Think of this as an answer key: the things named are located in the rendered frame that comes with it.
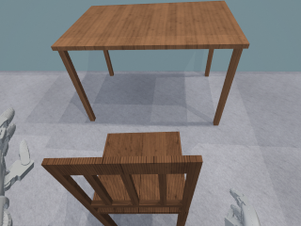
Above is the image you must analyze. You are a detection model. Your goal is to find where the robot left hand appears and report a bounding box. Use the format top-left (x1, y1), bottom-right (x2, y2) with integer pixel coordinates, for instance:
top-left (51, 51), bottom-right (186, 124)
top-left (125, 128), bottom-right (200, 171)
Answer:
top-left (0, 107), bottom-right (34, 196)

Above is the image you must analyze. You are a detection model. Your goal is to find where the robot right hand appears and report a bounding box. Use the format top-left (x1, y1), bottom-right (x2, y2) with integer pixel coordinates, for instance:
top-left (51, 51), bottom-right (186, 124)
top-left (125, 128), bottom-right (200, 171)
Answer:
top-left (224, 188), bottom-right (261, 226)

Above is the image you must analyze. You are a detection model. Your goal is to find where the table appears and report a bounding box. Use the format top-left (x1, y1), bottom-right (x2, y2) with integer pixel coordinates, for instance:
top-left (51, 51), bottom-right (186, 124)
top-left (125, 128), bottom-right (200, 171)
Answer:
top-left (51, 0), bottom-right (250, 126)

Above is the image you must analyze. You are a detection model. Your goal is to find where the chair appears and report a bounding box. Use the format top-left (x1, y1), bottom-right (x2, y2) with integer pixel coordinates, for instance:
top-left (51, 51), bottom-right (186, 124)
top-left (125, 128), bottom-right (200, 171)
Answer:
top-left (41, 131), bottom-right (203, 226)

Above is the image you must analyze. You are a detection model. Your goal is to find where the robot left forearm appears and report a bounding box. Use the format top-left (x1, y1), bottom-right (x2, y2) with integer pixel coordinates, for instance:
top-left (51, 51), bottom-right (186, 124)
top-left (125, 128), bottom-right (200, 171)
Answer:
top-left (0, 195), bottom-right (13, 226)

